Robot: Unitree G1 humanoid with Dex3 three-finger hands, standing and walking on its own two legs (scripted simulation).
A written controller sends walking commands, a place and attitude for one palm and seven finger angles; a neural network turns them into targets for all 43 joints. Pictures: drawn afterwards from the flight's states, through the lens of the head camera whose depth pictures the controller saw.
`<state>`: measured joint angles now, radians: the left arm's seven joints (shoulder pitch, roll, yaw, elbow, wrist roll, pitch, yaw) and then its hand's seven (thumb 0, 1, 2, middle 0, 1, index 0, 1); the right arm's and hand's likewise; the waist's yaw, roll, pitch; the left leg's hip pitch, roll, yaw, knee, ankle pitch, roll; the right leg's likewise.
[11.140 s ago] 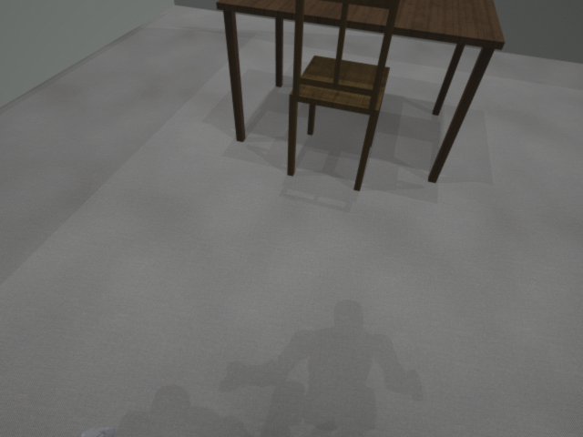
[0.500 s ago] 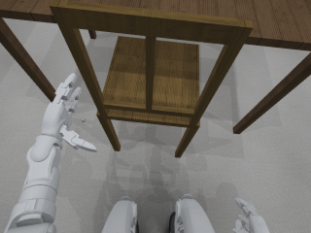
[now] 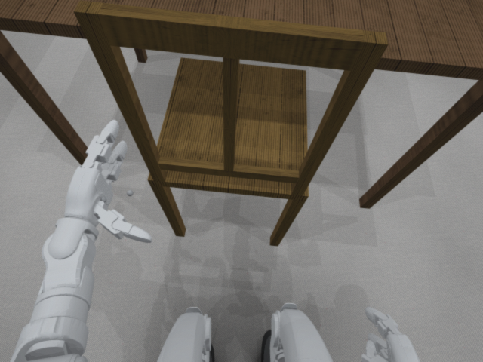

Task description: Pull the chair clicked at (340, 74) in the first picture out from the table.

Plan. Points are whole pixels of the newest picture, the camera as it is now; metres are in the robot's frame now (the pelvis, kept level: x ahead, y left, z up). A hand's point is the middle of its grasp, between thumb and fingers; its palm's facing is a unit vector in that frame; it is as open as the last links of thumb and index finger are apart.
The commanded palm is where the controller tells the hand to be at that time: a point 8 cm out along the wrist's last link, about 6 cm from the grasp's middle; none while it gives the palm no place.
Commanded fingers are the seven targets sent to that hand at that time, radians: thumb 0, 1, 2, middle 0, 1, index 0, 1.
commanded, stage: aim the fingers beside a spindle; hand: left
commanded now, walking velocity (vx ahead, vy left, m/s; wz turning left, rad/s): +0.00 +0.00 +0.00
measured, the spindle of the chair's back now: (230, 124) +0.50 +0.03 +0.04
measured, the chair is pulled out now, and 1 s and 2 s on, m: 0.00 0.00 0.00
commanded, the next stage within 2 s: push the fingers through the gap in 0.10 s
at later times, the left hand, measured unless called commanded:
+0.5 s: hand (125, 181) +0.39 +0.20 +0.02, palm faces -0.10 -0.99 -0.04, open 16.9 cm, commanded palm +0.38 +0.24 +0.02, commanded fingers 0.00 -0.50 0.30 -0.06 -0.08 -0.06 -0.08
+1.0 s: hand (137, 153) +0.45 +0.19 +0.01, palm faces -0.09 -0.99 -0.05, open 16.9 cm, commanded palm +0.44 +0.23 +0.02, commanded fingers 0.00 -0.50 0.30 -0.06 -0.08 -0.06 -0.08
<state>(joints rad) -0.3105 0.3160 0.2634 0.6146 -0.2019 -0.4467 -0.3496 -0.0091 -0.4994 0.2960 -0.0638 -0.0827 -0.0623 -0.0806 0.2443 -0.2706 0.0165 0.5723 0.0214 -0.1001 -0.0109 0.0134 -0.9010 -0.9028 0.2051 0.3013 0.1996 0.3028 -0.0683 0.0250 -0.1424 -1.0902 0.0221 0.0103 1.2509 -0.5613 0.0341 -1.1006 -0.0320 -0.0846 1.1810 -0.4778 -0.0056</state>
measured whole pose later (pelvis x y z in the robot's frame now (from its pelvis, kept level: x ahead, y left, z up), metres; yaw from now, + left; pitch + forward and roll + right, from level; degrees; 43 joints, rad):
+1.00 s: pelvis +0.00 +0.01 -0.01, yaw -1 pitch +26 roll -3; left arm -0.63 0.40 0.33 0.92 -0.14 -0.47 -0.32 -0.01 -0.50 0.30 -0.06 -0.08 -0.06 -0.08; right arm 0.29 -0.27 0.03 0.60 0.00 -0.04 0.00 0.01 -0.90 -0.90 0.21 0.30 0.20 0.30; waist -0.12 0.03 -0.14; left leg -1.17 0.03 0.01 1.29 -0.57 0.05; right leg -1.18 -0.03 -0.08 1.20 -0.47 0.00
